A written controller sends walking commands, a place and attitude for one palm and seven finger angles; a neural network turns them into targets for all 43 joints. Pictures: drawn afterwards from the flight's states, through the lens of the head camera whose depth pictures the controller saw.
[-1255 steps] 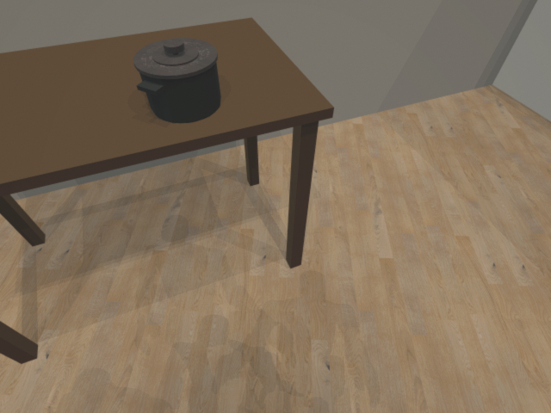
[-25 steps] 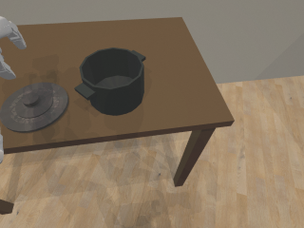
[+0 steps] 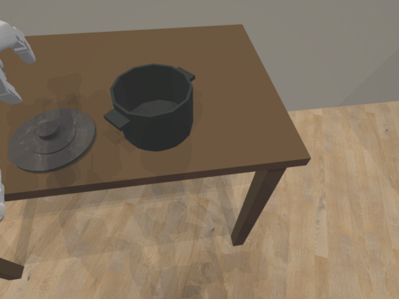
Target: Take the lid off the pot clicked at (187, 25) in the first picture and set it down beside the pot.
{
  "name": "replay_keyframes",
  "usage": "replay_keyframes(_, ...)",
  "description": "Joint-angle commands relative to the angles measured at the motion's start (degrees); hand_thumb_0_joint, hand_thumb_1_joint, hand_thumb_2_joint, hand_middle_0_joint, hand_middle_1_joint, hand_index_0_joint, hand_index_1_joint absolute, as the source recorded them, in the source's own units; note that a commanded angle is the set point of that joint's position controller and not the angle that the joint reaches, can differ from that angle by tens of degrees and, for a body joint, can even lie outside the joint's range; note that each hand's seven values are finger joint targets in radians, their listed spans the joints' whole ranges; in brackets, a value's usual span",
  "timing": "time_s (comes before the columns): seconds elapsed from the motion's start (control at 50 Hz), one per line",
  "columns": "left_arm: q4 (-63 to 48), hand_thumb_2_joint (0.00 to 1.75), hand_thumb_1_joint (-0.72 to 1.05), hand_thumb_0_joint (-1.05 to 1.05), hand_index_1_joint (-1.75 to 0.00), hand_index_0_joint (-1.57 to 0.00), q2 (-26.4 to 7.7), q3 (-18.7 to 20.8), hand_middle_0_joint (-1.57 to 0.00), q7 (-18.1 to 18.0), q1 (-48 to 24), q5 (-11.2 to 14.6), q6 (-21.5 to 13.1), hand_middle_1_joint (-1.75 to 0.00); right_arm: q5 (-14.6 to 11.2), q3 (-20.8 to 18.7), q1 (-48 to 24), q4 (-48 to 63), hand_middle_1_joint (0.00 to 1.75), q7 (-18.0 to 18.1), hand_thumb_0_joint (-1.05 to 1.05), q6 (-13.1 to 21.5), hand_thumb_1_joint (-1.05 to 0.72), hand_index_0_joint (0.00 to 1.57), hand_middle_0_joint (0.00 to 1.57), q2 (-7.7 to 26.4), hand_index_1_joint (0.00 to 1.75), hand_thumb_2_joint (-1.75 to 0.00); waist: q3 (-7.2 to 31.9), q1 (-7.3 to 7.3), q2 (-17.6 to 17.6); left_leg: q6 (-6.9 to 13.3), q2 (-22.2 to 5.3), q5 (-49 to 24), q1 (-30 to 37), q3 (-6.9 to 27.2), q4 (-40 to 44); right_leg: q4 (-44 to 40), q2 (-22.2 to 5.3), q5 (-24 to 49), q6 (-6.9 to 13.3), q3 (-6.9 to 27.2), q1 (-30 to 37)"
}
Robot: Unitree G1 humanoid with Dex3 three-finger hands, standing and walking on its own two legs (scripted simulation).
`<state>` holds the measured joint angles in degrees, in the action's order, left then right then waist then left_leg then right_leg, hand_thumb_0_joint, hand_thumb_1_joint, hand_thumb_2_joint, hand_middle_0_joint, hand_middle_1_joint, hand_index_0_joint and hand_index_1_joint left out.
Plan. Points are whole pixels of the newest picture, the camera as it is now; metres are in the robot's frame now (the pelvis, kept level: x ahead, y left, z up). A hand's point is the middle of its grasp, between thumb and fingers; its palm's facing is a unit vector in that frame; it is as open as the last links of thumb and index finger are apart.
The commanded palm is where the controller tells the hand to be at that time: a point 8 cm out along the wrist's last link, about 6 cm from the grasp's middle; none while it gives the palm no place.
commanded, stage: draw the hand back to the body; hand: left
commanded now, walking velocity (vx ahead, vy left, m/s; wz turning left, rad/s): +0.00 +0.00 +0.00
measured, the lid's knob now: (48, 130) +0.47 +0.33 +0.06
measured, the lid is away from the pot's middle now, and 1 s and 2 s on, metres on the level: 0.24 0.24 0.24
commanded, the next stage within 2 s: none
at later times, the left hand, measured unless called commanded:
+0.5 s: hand (20, 73) +0.40 +0.25 +0.25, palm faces +0.33 -0.88 -0.34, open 11.0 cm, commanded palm +0.34 +0.30 +0.27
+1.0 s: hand (18, 103) +0.33 +0.22 +0.26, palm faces +0.49 -0.84 -0.24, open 9.0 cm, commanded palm +0.28 +0.26 +0.26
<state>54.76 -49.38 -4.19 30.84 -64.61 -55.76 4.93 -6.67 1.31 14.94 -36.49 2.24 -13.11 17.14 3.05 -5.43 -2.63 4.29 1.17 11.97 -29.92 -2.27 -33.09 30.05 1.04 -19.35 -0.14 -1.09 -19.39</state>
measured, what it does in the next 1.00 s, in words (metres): shifts its weight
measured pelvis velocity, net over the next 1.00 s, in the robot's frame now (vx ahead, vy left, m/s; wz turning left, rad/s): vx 0.01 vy -0.06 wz -0.03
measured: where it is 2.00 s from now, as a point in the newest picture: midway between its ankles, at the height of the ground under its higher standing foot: outside the picture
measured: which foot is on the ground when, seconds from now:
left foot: down 0.00-1.00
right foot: down 0.00-1.00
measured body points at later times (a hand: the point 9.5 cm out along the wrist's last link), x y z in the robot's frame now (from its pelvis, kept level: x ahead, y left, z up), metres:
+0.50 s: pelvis -0.01 -0.01 +0.01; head +0.01 +0.00 +0.46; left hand +0.38 +0.30 +0.27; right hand +0.15 -0.24 -0.08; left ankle +0.04 +0.07 -0.73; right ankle -0.05 -0.13 -0.73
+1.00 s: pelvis +0.01 -0.06 +0.01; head +0.00 -0.08 +0.46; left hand +0.30 +0.27 +0.27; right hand +0.18 -0.32 -0.08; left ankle +0.04 +0.07 -0.73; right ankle -0.05 -0.13 -0.73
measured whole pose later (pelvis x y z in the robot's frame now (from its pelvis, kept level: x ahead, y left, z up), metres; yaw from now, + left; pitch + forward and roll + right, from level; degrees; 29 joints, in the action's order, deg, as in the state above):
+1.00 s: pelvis +0.01 -0.06 +0.01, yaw -2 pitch -3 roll +0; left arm 3.7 -27.5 24.3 -4.4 -11.9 5.9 -3.0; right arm -3.1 1.2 9.4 -39.1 3.7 1.3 16.7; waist -0.6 1.3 -2.7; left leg -0.4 -2.2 9.8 -9.8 -2.9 -22.4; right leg 18.5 4.6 -15.8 4.1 0.6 0.2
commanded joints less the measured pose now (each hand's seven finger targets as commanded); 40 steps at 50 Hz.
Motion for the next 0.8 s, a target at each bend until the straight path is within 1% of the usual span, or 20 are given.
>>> replay_keyframes(0.0, -20.6, 0.83, -0.10, 0.00, -0.69, -0.44, -18.7, 7.9, -0.44, -2.4, -23.0, 1.3, 0.1, -0.69, 0.5, -3.7, -2.4, 8.0, 0.30, -0.1, 0.00, 1.2, -0.90, 0.20, 0.20, 9.3, 0.30, -0.90, 27.0, 1.61, -5.6, 1.2, -0.6, -25.1, 30.5, 4.9, 0.1, -3.9, 2.4, 15.9, 2.8, -1.0, -3.5)
replay_keyframes(0.06, -19.2, 0.83, -0.10, 0.00, -0.69, -0.44, -17.4, 8.4, -0.44, -2.1, -16.2, 2.5, 1.2, -0.69, 0.2, -3.5, -3.3, 8.4, 0.30, -0.3, 0.00, 1.2, -0.90, 0.20, 0.20, 9.1, 0.30, -0.90, 21.7, 2.02, -4.0, 1.1, -0.4, -20.9, 27.8, 4.8, 1.1, -4.5, 2.6, 13.8, 2.9, -1.5, -3.8)
replay_keyframes(0.1, -26.6, 0.83, -0.10, 0.00, -0.69, -0.44, -17.6, 8.4, -0.44, -2.2, -16.6, 3.2, 1.7, -0.69, 0.2, -3.5, -4.9, 9.4, 0.30, -0.5, 0.00, 1.3, -0.90, 0.20, 0.20, 9.1, 0.30, -0.90, 24.4, 2.47, -6.3, 1.0, -0.7, -23.7, 30.6, 5.3, 1.3, -4.5, 2.4, 13.9, 3.0, -1.3, -3.2)
replay_keyframes(0.14, -24.7, 0.83, -0.10, 0.00, -0.69, -0.44, -17.1, 8.9, -0.44, -2.3, -13.7, 3.4, 2.6, -0.69, 0.2, -3.3, -5.2, 9.2, 0.30, -0.4, 0.00, 1.4, -0.90, 0.20, 0.20, 8.9, 0.30, -0.90, 21.2, 2.38, -4.5, 0.9, -0.6, -19.8, 28.8, 5.7, 2.1, -5.1, 2.6, 11.8, 3.1, -1.7, -3.9)
replay_keyframes(0.26, -31.6, 0.83, -0.10, 0.00, -0.69, -0.44, -15.1, 8.2, -0.44, -2.6, -11.5, 5.0, 3.6, -0.69, 0.2, -2.8, -8.5, 10.0, 0.30, 0.0, 0.00, 2.4, -0.90, 0.20, 0.20, 8.3, 0.30, -0.90, 20.4, 3.21, -5.3, 0.5, -0.4, -13.3, 29.7, 6.6, 4.2, -5.9, 2.4, 8.5, 3.4, -1.7, -3.5)
replay_keyframes(0.28, -41.3, 0.83, -0.10, 0.00, -0.69, -0.44, -0.9, 19.7, -0.44, -13.6, -16.9, 41.1, -5.1, -0.69, 0.9, -2.6, 0.2, 14.6, 0.30, 0.4, 0.00, 7.9, -0.90, 0.20, 0.20, 4.8, 0.30, -0.90, 16.9, 1.84, -8.8, -1.5, -4.8, -7.5, 39.6, 8.4, 7.5, -8.8, 2.2, 6.3, 5.0, -2.2, -7.9)
replay_keyframes(0.3, -31.9, 0.83, -0.10, 0.00, -0.69, -0.44, 1.7, 16.6, -0.44, -19.4, -4.5, 44.2, -6.5, -0.69, 1.5, -1.0, -3.1, 12.1, 0.30, 1.2, 0.00, 9.1, -0.90, 0.20, 0.20, 6.0, 0.30, -0.90, 13.5, 2.22, -4.5, -2.1, -7.1, 1.0, 41.0, 12.0, 10.4, -8.7, 2.0, 2.1, 4.6, -1.3, -7.8)
replay_keyframes(0.32, -32.4, 0.83, -0.10, 0.00, -0.69, -0.44, 2.8, 19.1, -0.44, -23.5, -1.3, 50.1, -7.5, -0.69, 1.8, -1.0, -3.6, 12.1, 0.30, 2.0, 0.00, 9.9, -0.90, 0.20, 0.20, 6.6, 0.30, -0.90, 11.9, 2.62, 1.5, -1.8, -6.9, 6.6, 37.1, 11.6, 12.4, -9.7, 2.1, 2.4, 4.1, -0.9, -5.1)
replay_keyframes(0.34, -32.5, 0.83, -0.10, 0.00, -0.69, -0.44, 0.9, 21.2, -0.44, -26.5, 0.0, 53.2, -8.2, -0.69, 2.0, -0.9, -4.8, 11.1, 0.30, 2.6, 0.00, 10.4, -0.90, 0.20, 0.20, 7.4, 0.30, -0.90, 11.4, 3.21, 4.2, -1.3, -6.3, 7.1, 34.1, 9.8, 12.8, -10.7, 1.7, 4.4, 3.8, 0.1, -1.8)
replay_keyframes(0.36, -35.7, 0.83, -0.10, 0.00, -0.69, -0.44, -0.3, 23.0, -0.44, -28.8, -1.6, 55.1, -9.0, -0.69, 2.2, -0.9, -5.1, 10.4, 0.30, 2.9, 0.00, 11.0, -0.90, 0.20, 0.20, 7.8, 0.30, -0.90, 13.2, 3.41, 3.7, -1.5, -6.0, 5.2, 33.7, 8.4, 12.7, -11.4, 1.4, 6.3, 3.5, 0.5, 0.7)
replay_keyframes(0.4, -39.7, 0.83, -0.08, 0.00, -0.68, -0.43, -0.8, 24.7, -0.43, -32.0, -3.6, 56.8, -10.6, -0.68, 2.8, -0.8, -6.0, 9.0, 0.30, 3.0, 0.00, 12.3, -0.90, 0.20, 0.20, 7.8, 0.30, -0.90, 12.6, 3.55, -1.6, -2.2, -5.9, 5.5, 33.4, 7.5, 13.8, -12.2, 1.3, 6.6, 3.5, 0.6, 2.3)
replay_keyframes(0.44, -41.4, 0.84, -0.03, 0.00, -0.67, -0.42, 0.2, 26.2, -0.42, -34.0, 0.7, 57.6, -11.2, -0.67, 3.1, -0.7, -6.5, 8.3, 0.30, 2.9, 0.00, 13.7, -0.90, 0.20, 0.20, 7.1, 0.30, -0.90, 12.3, 4.22, -6.7, -2.8, -5.6, 2.3, 34.0, 6.8, 13.8, -12.8, 1.3, 8.5, 3.7, 0.5, 4.5)
replay_keyframes(0.48, -45.9, 0.84, 0.02, 0.00, -0.65, -0.41, -1.7, 29.4, -0.41, -35.3, 5.0, 57.9, -12.3, -0.65, 3.5, -0.8, -7.2, 8.0, 0.30, 2.5, 0.00, 14.6, -0.90, 0.20, 0.20, 7.1, 0.30, -0.90, 12.8, 5.19, -8.8, -3.0, -5.5, -1.8, 34.5, 5.9, 13.5, -13.4, 1.2, 10.7, 3.8, 0.5, 7.2)
replay_keyframes(0.5, -47.6, 0.84, 0.05, 0.00, -0.64, -0.40, 0.5, 28.3, -0.40, -35.6, 6.0, 58.2, -12.6, -0.64, 3.8, -0.6, -8.1, 8.2, 0.30, 2.3, 0.00, 15.1, -0.90, 0.20, 0.20, 6.6, 0.30, -0.90, 12.5, 5.07, -9.1, -3.1, -5.2, -3.4, 34.4, 5.3, 13.5, -13.6, 1.3, 11.5, 3.7, 0.5, 7.7)
replay_keyframes(0.54, -49.5, 0.85, 0.10, 0.00, -0.62, -0.39, 1.2, 29.5, -0.39, -36.2, 11.4, 58.9, -12.7, -0.62, 3.9, -1.0, -8.2, 7.9, 0.30, 2.0, 0.00, 16.0, -0.90, 0.20, 0.20, 6.6, 0.30, -0.90, 13.4, 5.44, -8.3, -3.0, -4.9, -8.7, 35.0, 3.9, 12.4, -13.6, 1.5, 14.8, 3.6, 0.5, 9.5)
replay_keyframes(0.58, -50.9, 0.85, 0.15, 0.00, -0.60, -0.38, 0.2, 31.5, -0.38, -36.5, 15.0, 59.3, -12.8, -0.60, 4.0, -1.4, -8.2, 7.3, 0.30, 1.6, 0.00, 16.2, -0.90, 0.20, 0.20, 6.9, 0.30, -0.90, 13.0, 5.75, -4.9, -2.6, -4.5, -12.9, 34.2, 2.5, 11.2, -13.6, 1.3, 18.7, 3.3, 0.5, 11.5)
replay_keyframes(0.62, -51.6, 0.85, 0.20, 0.00, -0.58, -0.36, 2.6, 30.7, -0.36, -36.4, 19.0, 59.7, -12.4, -0.58, 3.9, -1.7, -9.1, 7.4, 0.30, 1.4, 0.00, 16.6, -0.90, 0.20, 0.20, 6.7, 0.30, -0.90, 12.5, 5.85, -2.7, -2.1, -4.0, -14.5, 33.8, 1.0, 10.6, -13.6, 1.4, 20.9, 2.7, 0.7, 11.4)
replay_keyframes(0.68, -55.0, 0.86, 0.27, 0.00, -0.55, -0.35, 4.4, 30.0, -0.35, -36.2, 22.2, 60.3, -12.2, -0.55, 3.6, -2.0, -10.2, 7.3, 0.30, 1.2, 0.00, 16.9, -0.90, 0.20, 0.20, 6.5, 0.30, -0.90, 10.9, 6.02, -2.6, -1.5, -3.4, -15.3, 33.5, -0.2, 10.0, -13.8, 1.1, 23.3, 2.3, 1.1, 11.7)
replay_keyframes(0.7, -54.0, 0.86, 0.30, 0.00, -0.54, -0.34, 2.6, 32.0, -0.34, -36.4, 24.3, 60.5, -11.7, -0.54, 3.7, -2.0, -10.1, 6.8, 0.30, 1.3, 0.00, 16.7, -0.90, 0.20, 0.20, 6.8, 0.30, -0.90, 10.1, 6.36, -0.9, -1.3, -3.1, -15.2, 32.4, -0.4, 9.9, -14.0, 1.0, 24.4, 2.1, 1.3, 12.1)
replay_keyframes(0.78, -60.9, 0.87, 0.40, 0.00, -0.50, -0.32, 3.8, 32.0, -0.32, -36.3, 26.5, 60.9, -12.0, -0.50, 3.6, -2.3, -11.7, 6.9, 0.30, 1.4, 0.00, 17.2, -0.90, 0.20, 0.20, 6.3, 0.30, -0.90, 11.6, 6.60, -2.0, -1.0, -2.4, -17.9, 33.9, -1.3, 8.9, -13.5, 0.4, 29.8, 1.5, 1.8, 13.6)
